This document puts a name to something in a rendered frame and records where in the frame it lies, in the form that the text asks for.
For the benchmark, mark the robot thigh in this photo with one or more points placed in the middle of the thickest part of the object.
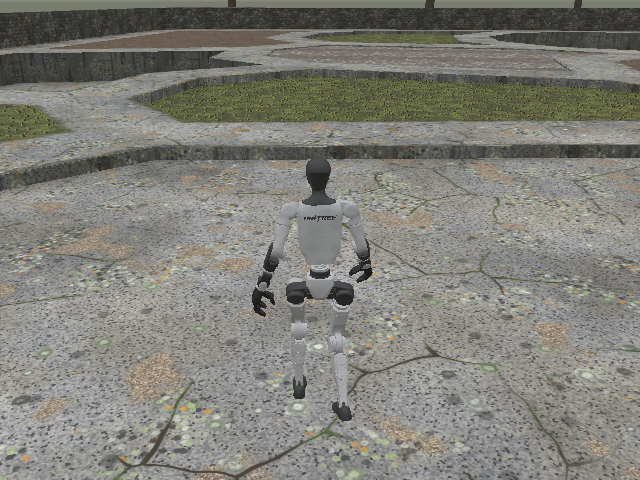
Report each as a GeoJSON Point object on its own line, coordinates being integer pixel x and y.
{"type": "Point", "coordinates": [296, 297]}
{"type": "Point", "coordinates": [340, 307]}

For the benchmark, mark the right robot thigh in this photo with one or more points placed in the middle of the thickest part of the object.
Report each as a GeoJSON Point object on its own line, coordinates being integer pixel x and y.
{"type": "Point", "coordinates": [340, 307]}

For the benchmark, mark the robot right forearm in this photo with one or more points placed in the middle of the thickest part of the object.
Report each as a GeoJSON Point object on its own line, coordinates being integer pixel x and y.
{"type": "Point", "coordinates": [364, 257]}

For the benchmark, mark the left robot thigh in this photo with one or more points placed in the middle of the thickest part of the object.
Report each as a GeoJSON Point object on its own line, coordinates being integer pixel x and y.
{"type": "Point", "coordinates": [296, 297]}

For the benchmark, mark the right robot upper arm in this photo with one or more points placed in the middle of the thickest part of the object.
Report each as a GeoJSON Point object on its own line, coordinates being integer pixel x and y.
{"type": "Point", "coordinates": [351, 211]}

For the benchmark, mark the right robot hand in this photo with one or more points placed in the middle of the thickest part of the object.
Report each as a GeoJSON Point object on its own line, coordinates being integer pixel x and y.
{"type": "Point", "coordinates": [367, 273]}

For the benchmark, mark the left robot hand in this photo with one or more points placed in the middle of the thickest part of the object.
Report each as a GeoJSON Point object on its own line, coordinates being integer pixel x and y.
{"type": "Point", "coordinates": [256, 300]}

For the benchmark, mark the left robot upper arm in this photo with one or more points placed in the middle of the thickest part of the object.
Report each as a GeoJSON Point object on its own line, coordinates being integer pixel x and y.
{"type": "Point", "coordinates": [286, 213]}

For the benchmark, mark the robot left forearm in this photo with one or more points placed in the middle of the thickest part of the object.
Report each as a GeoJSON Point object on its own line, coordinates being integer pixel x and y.
{"type": "Point", "coordinates": [268, 270]}

